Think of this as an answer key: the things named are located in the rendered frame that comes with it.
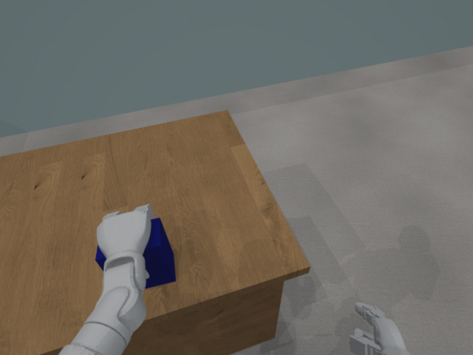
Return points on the sponge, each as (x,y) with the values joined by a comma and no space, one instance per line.
(159,257)

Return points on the left robot hand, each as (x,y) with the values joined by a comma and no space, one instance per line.
(125,232)

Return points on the left robot forearm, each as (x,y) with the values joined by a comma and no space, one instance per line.
(118,313)

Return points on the table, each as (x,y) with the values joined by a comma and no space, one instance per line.
(233,248)

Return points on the right robot hand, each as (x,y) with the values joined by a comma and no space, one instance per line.
(386,333)

